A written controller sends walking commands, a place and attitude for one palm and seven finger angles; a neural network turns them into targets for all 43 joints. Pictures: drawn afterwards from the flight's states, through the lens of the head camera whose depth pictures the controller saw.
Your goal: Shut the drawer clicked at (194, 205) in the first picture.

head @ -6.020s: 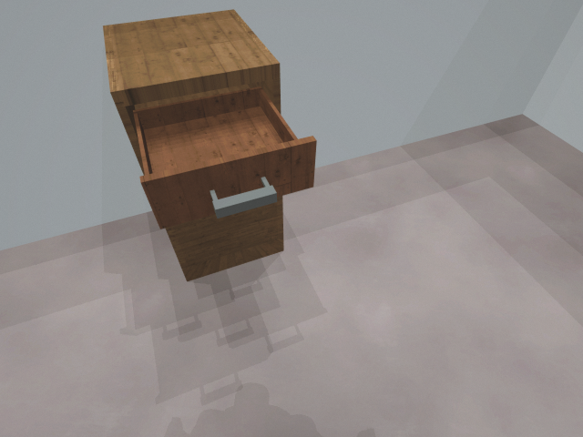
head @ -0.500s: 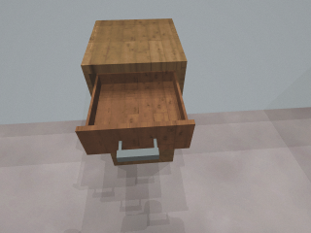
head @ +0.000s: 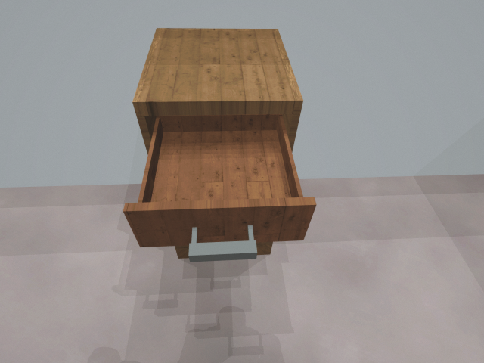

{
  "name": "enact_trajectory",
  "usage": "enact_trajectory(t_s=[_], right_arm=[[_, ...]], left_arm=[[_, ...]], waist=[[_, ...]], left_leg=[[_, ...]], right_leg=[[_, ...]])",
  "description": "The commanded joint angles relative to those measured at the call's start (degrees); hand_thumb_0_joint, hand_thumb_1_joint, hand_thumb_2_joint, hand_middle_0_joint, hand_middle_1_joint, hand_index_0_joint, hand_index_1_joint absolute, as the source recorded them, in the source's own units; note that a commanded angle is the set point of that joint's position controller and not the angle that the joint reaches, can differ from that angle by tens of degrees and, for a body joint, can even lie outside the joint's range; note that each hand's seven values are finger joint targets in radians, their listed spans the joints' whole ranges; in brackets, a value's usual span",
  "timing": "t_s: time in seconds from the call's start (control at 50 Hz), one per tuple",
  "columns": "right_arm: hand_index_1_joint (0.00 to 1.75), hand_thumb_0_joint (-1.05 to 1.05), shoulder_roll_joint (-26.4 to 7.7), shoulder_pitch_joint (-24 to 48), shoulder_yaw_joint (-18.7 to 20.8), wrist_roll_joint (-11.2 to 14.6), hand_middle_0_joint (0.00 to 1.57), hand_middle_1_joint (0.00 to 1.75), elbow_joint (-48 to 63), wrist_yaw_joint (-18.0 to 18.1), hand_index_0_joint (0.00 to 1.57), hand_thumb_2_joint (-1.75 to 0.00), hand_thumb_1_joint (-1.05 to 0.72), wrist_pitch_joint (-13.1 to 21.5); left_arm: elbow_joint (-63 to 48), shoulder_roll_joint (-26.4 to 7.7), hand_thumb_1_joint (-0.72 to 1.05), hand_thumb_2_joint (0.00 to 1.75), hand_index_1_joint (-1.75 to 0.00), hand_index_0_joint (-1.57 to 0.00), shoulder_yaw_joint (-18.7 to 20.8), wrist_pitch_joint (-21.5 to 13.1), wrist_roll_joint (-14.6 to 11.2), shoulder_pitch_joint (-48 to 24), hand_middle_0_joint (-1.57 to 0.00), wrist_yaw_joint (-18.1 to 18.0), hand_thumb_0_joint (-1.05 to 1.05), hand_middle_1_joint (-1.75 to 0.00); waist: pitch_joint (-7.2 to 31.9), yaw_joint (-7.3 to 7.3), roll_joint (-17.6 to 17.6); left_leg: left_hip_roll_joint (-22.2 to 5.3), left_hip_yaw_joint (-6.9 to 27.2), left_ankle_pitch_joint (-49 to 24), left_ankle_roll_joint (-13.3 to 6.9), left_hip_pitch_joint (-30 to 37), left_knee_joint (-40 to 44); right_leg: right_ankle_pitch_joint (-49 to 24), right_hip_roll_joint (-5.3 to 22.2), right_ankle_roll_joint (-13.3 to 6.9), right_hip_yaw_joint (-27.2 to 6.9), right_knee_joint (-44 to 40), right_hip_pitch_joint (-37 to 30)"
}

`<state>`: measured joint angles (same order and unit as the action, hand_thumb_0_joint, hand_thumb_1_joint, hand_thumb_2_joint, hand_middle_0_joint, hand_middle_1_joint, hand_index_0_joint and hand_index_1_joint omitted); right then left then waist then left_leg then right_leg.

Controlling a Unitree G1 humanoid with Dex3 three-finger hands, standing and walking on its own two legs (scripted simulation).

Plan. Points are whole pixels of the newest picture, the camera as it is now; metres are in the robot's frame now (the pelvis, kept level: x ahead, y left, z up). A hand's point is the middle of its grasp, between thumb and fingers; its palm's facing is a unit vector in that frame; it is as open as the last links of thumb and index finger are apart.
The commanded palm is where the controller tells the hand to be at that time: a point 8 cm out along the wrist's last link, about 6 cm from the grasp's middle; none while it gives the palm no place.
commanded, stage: shuffle to correct the standing spot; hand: left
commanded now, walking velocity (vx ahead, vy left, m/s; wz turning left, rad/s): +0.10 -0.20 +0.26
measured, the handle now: (222, 240) +0.36 +0.06 -0.06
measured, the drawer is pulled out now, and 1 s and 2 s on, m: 0.30 0.30 0.30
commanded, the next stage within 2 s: come to a stop and stand still in 0.74 s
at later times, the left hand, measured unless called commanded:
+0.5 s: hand out of the picture -0.01 +0.10 -0.19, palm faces +0.13 -0.98 -0.17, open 7.4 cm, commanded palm none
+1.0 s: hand out of the picture +0.07 +0.03 -0.19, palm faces +0.15 -0.97 -0.18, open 7.4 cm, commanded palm none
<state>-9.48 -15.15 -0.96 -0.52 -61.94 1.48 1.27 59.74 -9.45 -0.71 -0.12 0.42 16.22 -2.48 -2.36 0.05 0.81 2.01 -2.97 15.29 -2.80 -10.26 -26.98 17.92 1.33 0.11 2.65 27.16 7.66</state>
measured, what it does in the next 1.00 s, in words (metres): steps to the right: right foot, then left foot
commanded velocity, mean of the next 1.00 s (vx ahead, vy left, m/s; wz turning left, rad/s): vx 0.06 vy -0.12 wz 0.09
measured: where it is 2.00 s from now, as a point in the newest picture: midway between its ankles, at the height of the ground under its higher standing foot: outside the picture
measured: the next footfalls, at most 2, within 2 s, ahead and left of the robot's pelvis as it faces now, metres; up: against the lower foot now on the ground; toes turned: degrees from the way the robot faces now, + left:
right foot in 0.74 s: +0.11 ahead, -0.23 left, +0.00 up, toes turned +1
left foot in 0.96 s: +0.06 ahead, -0.02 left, +0.00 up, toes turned +8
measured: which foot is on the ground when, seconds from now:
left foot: down 0.00-0.76, up 0.78-0.94, down 0.96-1.00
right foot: down 0.00-0.52, up 0.54-0.72, down 0.74-1.00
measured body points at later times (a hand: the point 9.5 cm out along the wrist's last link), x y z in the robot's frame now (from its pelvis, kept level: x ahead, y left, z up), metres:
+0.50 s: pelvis +0.04 -0.06 -0.02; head +0.06 -0.04 +0.43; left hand -0.02 +0.15 -0.18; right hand +0.07 -0.28 -0.17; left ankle +0.01 +0.06 -0.74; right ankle -0.04 -0.12 -0.74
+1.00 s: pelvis +0.08 -0.15 -0.01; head +0.11 -0.12 +0.44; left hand +0.07 +0.08 -0.17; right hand +0.16 -0.37 -0.16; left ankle +0.05 -0.06 -0.74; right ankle +0.08 -0.23 -0.74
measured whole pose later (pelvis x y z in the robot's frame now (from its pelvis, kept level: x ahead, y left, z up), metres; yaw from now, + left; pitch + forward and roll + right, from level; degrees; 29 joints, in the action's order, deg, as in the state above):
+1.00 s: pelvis +0.08 -0.15 -0.01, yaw +7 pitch -1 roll -1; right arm -8.5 -11.8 0.9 -0.7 -59.6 1.9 0.5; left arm 58.6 -10.6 0.4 0.7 0.4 15.6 -2.1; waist -5.2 0.7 2.1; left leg -1.1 -6.6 19.3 -2.0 -11.6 -32.8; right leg 19.6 -0.3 -2.9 7.9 33.0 12.2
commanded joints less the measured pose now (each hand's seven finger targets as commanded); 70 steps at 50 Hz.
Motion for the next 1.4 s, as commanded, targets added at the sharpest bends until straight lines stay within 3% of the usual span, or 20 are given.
enact_trajectory(t_s=[0.0,0.18,0.28,0.36,0.42,0.46,0.48,0.52,0.54,0.68,0.72,0.78,0.86,0.92,0.96,1.0,1.14,1.3,1.32,1.38], right_arm=[[0.3,0.0,-6.4,-2.8,1.39,-0.16,0.2,0.3,0.89,0.28,0.2,-0.9,-0.9,0.64],[0.3,0.0,-7.59,-4.15,3.18,-0.41,0.2,0.3,0.72,1.06,0.2,-0.9,-0.9,0.25],[0.3,0.0,-5.2,-3.37,3.16,-0.36,0.2,0.3,0.63,1.24,0.2,-0.9,-0.9,0.08],[0.3,0.0,-2.3,-1.27,2.82,-0.23,0.2,0.3,1.33,1.19,0.2,-0.9,-0.9,-0.29],[0.3,0.0,-1.12,0.43,2.82,-0.43,0.2,0.3,1.42,1.13,0.2,-0.9,-0.9,-0.84],[0.3,0.0,-1.19,-3.94,2.92,-0.66,0.2,0.3,-0.43,1.04,0.2,-0.9,-0.9,-0.81],[0.3,0.0,-3.77,-7.28,3.3,-1.09,0.2,0.3,-1.39,1.32,0.2,-0.9,-0.9,-0.56],[0.3,0.0,-10.33,-10.61,4.81,-1.47,0.2,0.3,-1.81,1.98,0.2,-0.9,-0.9,-0.92],[0.3,0.0,-10.21,-7.97,4.79,-1.31,0.2,0.3,-0.82,1.86,0.2,-0.9,-0.9,-1.04],[0.3,0.0,-9.27,2.06,5.09,-1.16,0.2,0.3,4.62,0.54,0.2,-0.9,-0.9,-1.35],[0.3,0.0,-3.75,-0.13,4.13,-0.61,0.2,0.3,6.1,0.0,0.2,-0.9,-0.9,-1.75],[0.3,0.0,-3.45,4.02,4.16,-0.61,0.2,0.3,8.23,0.3,0.2,-0.9,-0.9,-2.25],[0.3,0.0,-0.59,-0.18,2.91,-0.32,0.2,0.3,5.77,-0.38,0.2,-0.9,-0.9,-1.16],[0.3,0.0,-0.62,-4.73,1.37,-0.2,0.2,0.3,1.97,0.06,0.2,-0.9,-0.9,-0.03],[0.3,0.0,-3.91,-2.63,1.45,-0.08,0.2,0.3,2.55,0.61,0.2,-0.9,-0.9,0.39],[0.3,0.0,-3.24,-0.26,1.0,0.43,0.2,0.3,1.81,1.23,0.2,-0.9,-0.9,0.67],[0.3,0.0,-4.29,-1.39,1.56,0.69,0.2,0.3,2.65,1.14,0.2,-0.9,-0.9,-0.39],[0.3,0.0,-3.99,-1.27,1.22,0.42,0.2,0.3,2.11,0.3,0.2,-0.9,-0.9,-0.87],[0.3,0.0,-7.37,2.63,2.74,0.74,0.2,0.3,6.02,0.06,0.2,-0.9,-0.9,-0.07],[0.3,0.0,-3.87,0.49,2.8,0.16,0.2,0.3,8.84,-0.82,0.2,-0.9,-0.9,-2.34]], left_arm=[[-0.95,-4.14,0.9,0.9,-0.3,-0.2,0.84,-0.39,0.5,4.76,-0.2,0.24,0.0,-0.3],[-0.6,-3.51,0.9,0.9,-0.3,-0.2,1.13,-0.17,1.09,7.49,-0.2,0.78,0.0,-0.3],[-0.45,-4.21,0.9,0.9,-0.3,-0.2,1.96,-0.41,0.93,9.86,-0.2,0.45,0.0,-0.3],[-0.53,-6.22,0.9,0.9,-0.3,-0.2,2.7,-0.08,1.1,11.76,-0.2,0.2,0.0,-0.3],[-0.96,-5.23,0.9,0.9,-0.3,-0.2,2.09,0.35,1.52,9.47,-0.2,-0.03,0.0,-0.3],[-1.4,-5.21,0.9,0.9,-0.3,-0.2,1.88,0.52,0.94,6.81,-0.2,0.19,0.0,-0.3],[-2.16,-4.76,0.9,0.9,-0.3,-0.2,1.78,0.54,0.62,6.13,-0.2,0.39,0.0,-0.3],[-4.31,-3.31,0.9,0.9,-0.3,-0.2,1.61,0.9,0.73,4.68,-0.2,0.5,0.0,-0.3],[-5.18,-5.23,0.9,0.9,-0.3,-0.2,2.3,1.7,1.18,2.9,-0.2,0.52,0.0,-0.3],[-3.88,-2.71,0.9,0.9,-0.3,-0.2,2.79,0.62,1.2,9.46,-0.2,2.01,0.0,-0.3],[-4.25,-8.7,0.9,0.9,-0.3,-0.2,3.74,0.39,1.62,9.0,-0.2,1.43,0.0,-0.3],[-5.49,-11.13,0.9,0.9,-0.3,-0.2,4.57,0.86,2.13,6.11,-0.2,0.97,0.0,-0.3],[-5.34,-8.02,0.9,0.9,-0.3,-0.2,3.46,0.21,1.73,2.55,-0.2,0.21,0.0,-0.3],[-3.73,-5.83,0.9,0.9,-0.3,-0.2,2.05,-0.77,-0.25,2.33,-0.2,0.14,0.0,-0.3],[-3.28,-2.93,0.9,0.9,-0.3,-0.2,1.12,-0.94,-0.43,4.32,-0.2,0.37,0.0,-0.3],[-1.81,-3.62,0.9,0.9,-0.3,-0.2,0.99,-0.64,-0.51,4.08,-0.2,0.02,0.0,-0.3],[-1.93,-5.77,0.9,0.9,-0.3,-0.2,1.59,-0.98,-0.22,3.95,-0.2,-0.36,0.0,-0.3],[-2.69,-5.81,0.9,0.9,-0.3,-0.2,1.2,-0.97,-0.03,3.38,-0.2,-0.45,0.0,-0.3],[-0.84,-7.93,0.9,0.9,-0.3,-0.2,2.22,-2.11,0.75,7.61,-0.2,-2.52,0.0,-0.3],[-5.35,-9.3,0.9,0.9,-0.3,-0.2,2.11,-2.42,0.76,3.58,-0.2,-1.26,0.0,-0.3]], waist=[[-2.83,-0.11,-1.79],[-0.76,-0.08,-3.92],[1.2,0.27,2.77],[1.03,1.12,10.21],[-3.61,-0.01,5.56],[-2.29,-2.81,2.44],[-0.6,-4.16,-1.84],[-1.01,-4.55,-19.7],[-5.12,-3.54,-14.62],[-0.8,1.97,-3.94],[-0.47,0.96,11.39],[-3.24,2.47,15.87],[0.68,-0.6,3.25],[2.53,-1.47,-2.37],[2.63,0.95,-5.85],[0.35,1.54,-12.07],[3.68,0.26,1.48],[1.55,0.16,2.85],[3.73,1.45,6.7],[7.12,-0.25,1.1]], left_leg=[[-9.34,10.56,-6.2,-1.62,-0.56,8.24],[-12.98,16.15,-12.02,-4.94,1.71,7.8],[-7.93,7.95,-17.56,-2.03,-3.17,-2.0],[-2.3,0.75,1.68,0.09,-11.73,-13.59],[-3.45,-1.05,11.36,0.32,-11.51,-15.94],[-4.26,-1.22,0.08,-0.29,-2.47,-4.07],[-8.88,4.79,-14.99,-2.75,5.06,0.27],[-25.52,25.75,-25.99,-12.7,6.64,10.43],[-27.27,25.79,-23.48,-13.59,0.6,10.72],[-13.44,4.53,-5.9,-1.55,-8.86,-3.37],[-3.98,-3.57,10.55,2.57,-16.3,-14.69],[-4.57,-1.31,19.21,1.78,-18.34,-34.01],[-4.6,-2.06,13.87,2.18,-10.01,-16.46],[-5.3,-1.0,-8.59,2.21,3.91,7.33],[-12.44,4.18,-32.09,-1.03,6.06,4.38],[-11.64,5.1,-36.71,-1.83,3.09,5.31],[-9.99,2.92,-23.75,0.87,5.64,5.06],[-8.95,2.0,-10.61,1.36,3.44,6.85],[-7.98,-2.05,-5.43,2.95,-1.33,-7.38],[-4.87,2.23,9.81,2.42,-7.81,-16.61]], right_leg=[[-2.78,3.19,-1.51,-1.53,-3.25,3.64],[-1.46,2.03,-1.55,1.75,0.49,6.76],[-17.22,5.15,-3.56,-0.95,-1.43,-0.97],[-33.69,11.4,-9.31,-6.04,-3.6,-7.11],[-37.13,11.97,-12.44,-5.45,-3.77,-1.25],[-38.73,8.22,-9.18,-1.27,3.67,2.07],[-34.16,4.74,-5.5,1.27,11.45,7.73],[15.49,-1.07,-0.63,3.56,28.84,19.64],[19.51,0.59,-1.38,-0.53,34.62,20.38],[-2.19,-0.32,-0.36,5.08,1.01,2.97],[-1.66,11.24,-5.73,-11.5,-7.95,0.51],[2.62,16.63,-13.36,-20.45,-15.59,8.33],[-26.43,11.67,-12.55,-7.0,-4.37,2.97],[-28.34,6.99,-6.52,-2.96,2.13,2.27],[-19.12,4.27,-2.83,-2.39,-0.21,2.64],[-17.42,5.51,-1.67,-2.51,-3.07,-1.73],[-34.91,9.83,-3.15,-5.01,-3.71,-2.62],[-22.91,9.31,-3.0,-5.99,-6.99,-0.06],[-58.19,11.79,3.04,-10.17,-4.57,-2.12],[-26.97,16.85,-8.83,-14.23,-7.43,-0.66]])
